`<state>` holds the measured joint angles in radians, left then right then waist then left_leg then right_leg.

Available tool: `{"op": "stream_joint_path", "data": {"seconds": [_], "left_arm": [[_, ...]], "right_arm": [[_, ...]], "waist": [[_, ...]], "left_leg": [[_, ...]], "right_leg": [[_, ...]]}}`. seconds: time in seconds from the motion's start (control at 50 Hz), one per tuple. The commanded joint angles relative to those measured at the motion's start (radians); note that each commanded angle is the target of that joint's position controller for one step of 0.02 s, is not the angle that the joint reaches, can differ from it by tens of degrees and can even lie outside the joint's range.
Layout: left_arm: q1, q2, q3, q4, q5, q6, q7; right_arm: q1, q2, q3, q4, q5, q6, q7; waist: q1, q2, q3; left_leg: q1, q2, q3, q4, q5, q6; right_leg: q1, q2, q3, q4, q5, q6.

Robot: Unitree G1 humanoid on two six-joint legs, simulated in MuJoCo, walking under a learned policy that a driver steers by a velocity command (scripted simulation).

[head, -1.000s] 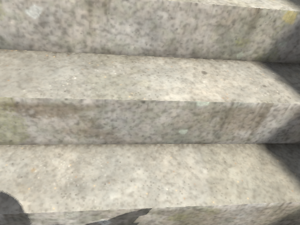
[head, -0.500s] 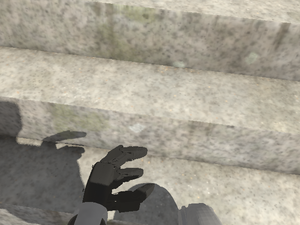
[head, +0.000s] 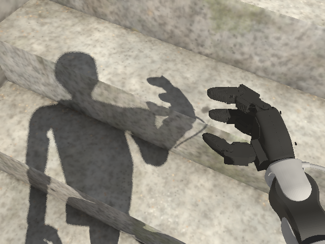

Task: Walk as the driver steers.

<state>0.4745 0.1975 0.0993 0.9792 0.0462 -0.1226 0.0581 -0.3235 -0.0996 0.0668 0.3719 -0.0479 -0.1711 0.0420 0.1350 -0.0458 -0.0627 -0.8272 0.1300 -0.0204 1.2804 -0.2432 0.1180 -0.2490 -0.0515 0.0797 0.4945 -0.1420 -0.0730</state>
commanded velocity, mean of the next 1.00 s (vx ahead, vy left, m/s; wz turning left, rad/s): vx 1.00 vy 0.00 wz -0.63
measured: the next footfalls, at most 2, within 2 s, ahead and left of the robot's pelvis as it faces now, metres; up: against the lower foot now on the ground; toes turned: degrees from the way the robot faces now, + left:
left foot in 0.04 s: +0.02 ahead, +0.18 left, +0.00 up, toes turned +2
right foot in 0.36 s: -0.16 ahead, +0.14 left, +0.05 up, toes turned -37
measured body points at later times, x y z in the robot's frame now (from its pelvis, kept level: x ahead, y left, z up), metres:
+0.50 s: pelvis +0.18 +0.09 +0.05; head +0.37 -0.02 +0.44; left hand +0.60 +0.10 -0.10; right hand +0.01 -0.19 -0.02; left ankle +0.09 +0.26 -0.47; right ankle -0.14 +0.14 -0.65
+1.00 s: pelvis +0.47 -0.04 +0.34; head +0.62 -0.05 +0.77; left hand +0.69 +0.18 +0.20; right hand +0.66 -0.36 +0.28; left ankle +0.31 +0.16 -0.33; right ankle +0.38 -0.17 -0.18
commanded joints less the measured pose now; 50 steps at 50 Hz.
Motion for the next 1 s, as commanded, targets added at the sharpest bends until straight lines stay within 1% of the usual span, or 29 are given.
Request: {"op": "stream_joint_path", "data": {"seconds": [0.02,0.08,0.12,0.2,0.24,0.3,0.32,0.36,0.4,0.42,0.44,0.48,0.52,0.56,0.6,0.64,0.66,0.68,0.7,0.72,0.74,0.78,0.82,0.86,0.88,0.9,0.92,0.98,1.0], "left_arm": [[-0.121,0.212,0.075,-0.213,-0.005,0.000,-0.006],[-0.284,0.027,0.038,-0.365,-0.089,-0.040,-0.015],[-0.564,-0.035,0.004,-0.477,-0.067,-0.009,0.035],[-0.913,-0.081,-0.088,-0.644,-0.043,0.032,-0.026],[-0.969,-0.079,-0.117,-0.626,-0.004,0.080,-0.073],[-0.305,0.110,-0.073,-0.414,0.015,0.152,-0.173],[0.144,0.267,0.015,-0.195,0.004,0.134,-0.169],[-0.162,0.229,-0.017,0.023,0.040,0.157,-0.198],[0.300,0.229,-0.022,0.185,0.182,0.106,-0.065],[0.293,0.252,-0.018,0.120,0.136,0.105,-0.023],[-0.294,0.325,0.011,-0.122,0.043,0.104,-0.004],[-1.098,0.559,0.097,-0.455,0.039,0.017,0.021],[-0.927,0.410,0.110,-0.543,-0.001,0.016,0.068],[-1.409,0.065,-0.055,-0.767,-0.018,-0.086,-0.051],[-1.207,0.110,-0.098,-0.847,0.012,-0.016,-0.044],[-0.554,0.274,-0.067,-0.723,0.006,0.048,-0.095],[-0.067,0.469,0.033,-0.534,0.017,0.107,-0.081],[0.229,0.423,0.075,-0.434,0.013,0.137,-0.027],[0.291,0.429,0.103,-0.273,-0.063,0.152,-0.012],[0.453,0.377,0.081,-0.140,-0.001,0.105,0.018],[0.513,0.077,-0.036,0.079,0.099,0.032,-0.012],[0.248,-0.025,-0.078,0.097,0.119,-0.035,-0.046],[-0.039,0.170,-0.015,-0.037,0.097,-0.048,-0.004],[-0.748,0.503,0.095,-0.329,-0.011,-0.085,0.096],[-0.579,0.402,0.059,-0.313,-0.003,-0.064,0.109],[-0.563,0.261,-0.007,-0.340,0.005,-0.078,0.070],[-0.332,0.215,-0.021,-0.417,-0.123,-0.082,-0.003],[-0.444,0.218,-0.063,-0.478,-0.031,-0.036,0.023],[-0.065,0.274,-0.032,-0.433,-0.011,0.013,-0.017]], "right_arm": [[0.433,-0.147,-0.092,0.161,0.119,0.001,0.019],[0.719,-0.334,-0.160,0.350,-0.028,0.079,-0.029],[0.678,-0.294,-0.165,0.438,-0.093,0.081,-0.032],[1.153,-0.157,-0.133,0.708,-0.039,-0.001,-0.133],[1.156,-0.115,-0.122,0.747,-0.016,-0.034,-0.180],[0.501,-0.201,-0.126,0.495,-0.003,-0.036,-0.232],[0.115,-0.351,-0.167,0.409,0.026,-0.013,-0.229],[0.609,-0.220,-0.158,0.398,0.043,0.035,-0.250],[0.127,-0.338,-0.121,0.122,0.137,0.054,-0.226],[0.052,-0.313,-0.076,0.006,0.158,0.039,-0.198],[0.321,-0.317,-0.029,0.049,0.123,0.029,-0.137],[0.895,-0.479,-0.060,0.182,0.031,0.036,-0.030],[0.910,-0.435,-0.164,0.399,0.018,0.090,-0.030],[1.585,-0.261,-0.106,0.648,-0.062,0.082,-0.120],[1.158,-0.212,-0.135,0.513,-0.057,0.053,-0.217],[0.270,-0.401,-0.166,0.236,-0.030,-0.008,-0.175],[0.161,-0.567,-0.228,0.209,0.092,-0.076,-0.172],[-0.059,-0.617,-0.257,0.157,0.148,-0.065,-0.135],[-0.187,-0.483,-0.204,0.088,0.083,-0.058,-0.104],[-0.362,-0.234,-0.133,0.009,-0.002,-0.041,-0.139],[-0.271,-0.097,-0.087,-0.053,0.043,0.007,-0.181],[-0.153,-0.036,-0.012,-0.210,0.074,0.059,-0.167],[0.004,-0.131,0.002,-0.133,0.074,0.050,-0.081],[0.749,-0.207,-0.031,0.160,0.067,0.071,0.022],[0.669,-0.140,-0.073,0.348,0.080,0.112,0.036],[0.582,-0.131,-0.088,0.434,0.035,0.126,0.025],[0.426,-0.154,-0.086,0.364,-0.029,0.147,-0.010],[0.201,-0.218,-0.113,0.349,-0.036,0.091,-0.038],[-0.091,-0.336,-0.141,0.248,-0.002,0.029,-0.078]], "waist": [[-0.230,0.190,-0.305],[-0.279,0.274,-0.398],[-0.290,0.246,-0.250],[-0.399,0.512,-0.283],[-0.380,0.244,-0.308],[0.099,0.116,-0.196],[0.485,-0.574,-0.135],[-0.113,-0.750,0.408],[-0.005,-0.480,0.265],[0.001,-0.418,-0.148],[-0.290,-0.260,-0.377],[-0.637,0.060,-0.468],[-0.465,0.517,-0.317],[-0.635,0.498,-0.156],[-0.398,0.641,-0.269],[0.208,-0.072,-0.233],[0.363,-0.121,-0.435],[0.606,-0.354,-0.459],[0.546,-0.707,-0.405],[0.510,-0.602,0.096],[0.314,-0.541,0.358],[-0.052,-0.310,0.057],[-0.238,-0.091,-0.289],[-0.642,0.303,-0.378],[-0.429,0.726,-0.219],[-0.283,0.627,0.003],[-0.075,0.814,-0.417],[0.034,0.395,-0.043],[0.314,0.257,0.039]], "left_leg": [[0.896,-0.031,0.040,-1.245,0.632,-0.067],[1.714,0.366,-0.065,-0.501,2.217,-0.011],[1.601,0.326,-0.053,-0.691,1.362,0.056],[1.898,0.199,-0.198,-0.638,2.342,-0.050],[1.758,0.173,-0.203,-0.693,2.229,-0.100],[0.599,-0.006,-0.112,-0.378,1.879,-0.213],[0.178,-0.245,0.111,0.542,0.608,-0.297],[-0.674,-0.538,0.113,1.593,-1.201,-0.135],[-1.474,-0.548,0.321,1.630,-1.678,-0.112],[-1.613,-0.430,0.138,1.535,-1.704,-0.087],[-0.833,-0.293,0.112,0.871,-1.454,-0.009],[-0.055,-0.342,0.054,-0.634,-0.858,-0.046],[1.208,0.000,-0.269,-1.276,0.441,0.227],[1.895,0.004,-0.008,-0.444,1.763,-0.059],[2.027,0.039,-0.254,-0.424,1.357,-0.174],[0.796,-0.069,-0.013,-0.758,1.486,-0.139],[0.300,-0.083,-0.021,-0.527,1.490,-0.082],[-0.044,-0.293,0.093,0.509,0.920,-0.194],[-0.636,-0.399,0.099,1.157,-0.347,-0.292],[-0.982,-0.389,0.097,1.441,-0.874,-0.208],[-0.994,-0.388,0.194,1.584,-1.296,-0.080],[-1.329,-0.359,-0.267,1.379,-1.693,0.001],[-0.709,-0.371,-0.123,0.609,-1.478,-0.004],[0.621,-0.131,-0.373,-0.973,-0.581,0.051],[1.323,0.034,-0.428,-1.232,0.129,0.157],[1.430,-0.040,-0.211,-0.947,0.393,0.047],[1.998,0.036,-0.144,-0.394,1.269,0.042],[1.292,-0.010,0.080,-0.944,1.086,-0.160],[0.557,-0.095,0.125,-0.999,1.440,-0.066]], "right_leg": [[-0.049,0.099,0.100,0.560,0.379,-0.063],[-1.181,0.195,0.004,1.815,-0.492,-0.020],[-1.537,0.208,-0.051,2.229,-0.494,-0.003],[-1.466,0.162,-0.098,1.766,-0.657,0.014],[-1.211,0.173,-0.083,1.336,-0.669,0.025],[0.167,0.104,0.048,-0.209,-0.336,-0.038],[0.675,0.015,-0.017,-0.656,0.830,-0.131],[0.868,-0.252,-0.182,-1.039,1.439,-0.185],[1.781,-0.355,-0.110,-0.303,3.428,-0.022],[2.126,-0.381,-0.075,0.187,3.388,0.053],[1.466,-0.196,-0.220,0.281,3.119,0.134],[0.905,-0.132,-0.119,0.639,3.092,0.100],[-0.361,0.187,0.013,1.311,0.037,0.153],[-1.341,0.404,0.005,1.637,-0.875,0.090],[-1.775,0.312,0.261,1.650,-1.222,0.028],[-0.337,0.288,-0.263,0.431,-0.795,0.104],[0.512,0.336,-0.400,0.454,-0.137,0.165],[0.855,0.143,-0.076,0.070,0.222,-0.125],[1.279,-0.004,0.220,0.122,0.703,-0.322],[1.053,-0.056,0.094,-0.303,0.913,-0.362],[0.911,-0.196,-0.050,-0.830,1.260,-0.241],[1.241,-0.370,0.013,-0.159,1.882,-0.034],[1.126,-0.272,-0.157,0.302,2.720,0.075],[0.026,-0.156,0.040,0.961,2.112,0.054],[-0.749,0.093,0.036,1.125,-0.160,0.063],[-1.128,0.191,0.110,1.334,-0.596,0.033],[-1.471,0.254,0.084,1.576,-0.852,0.073],[-1.209,0.299,-0.250,1.233,-1.116,0.067],[-0.458,0.359,-0.481,0.924,-0.983,0.092]]}}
